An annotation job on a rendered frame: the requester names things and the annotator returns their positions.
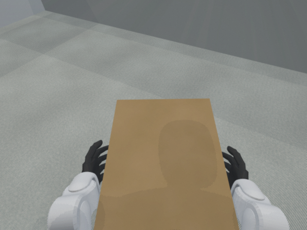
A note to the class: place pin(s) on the robot right forearm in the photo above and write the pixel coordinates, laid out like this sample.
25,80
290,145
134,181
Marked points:
254,210

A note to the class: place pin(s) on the robot left hand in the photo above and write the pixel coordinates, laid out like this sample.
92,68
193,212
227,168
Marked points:
92,160

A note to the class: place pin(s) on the robot left forearm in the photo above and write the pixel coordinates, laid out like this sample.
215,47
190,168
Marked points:
73,210

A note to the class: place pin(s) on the robot right hand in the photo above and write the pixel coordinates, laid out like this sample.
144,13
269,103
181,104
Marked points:
237,169

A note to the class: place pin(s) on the carton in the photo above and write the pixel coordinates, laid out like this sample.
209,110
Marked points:
165,169

